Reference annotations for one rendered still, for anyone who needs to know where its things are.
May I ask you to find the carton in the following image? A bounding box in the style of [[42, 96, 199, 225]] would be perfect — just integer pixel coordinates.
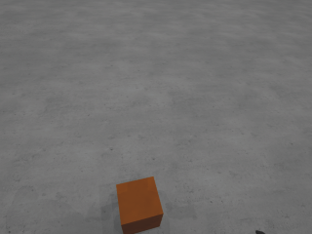
[[116, 176, 164, 234]]

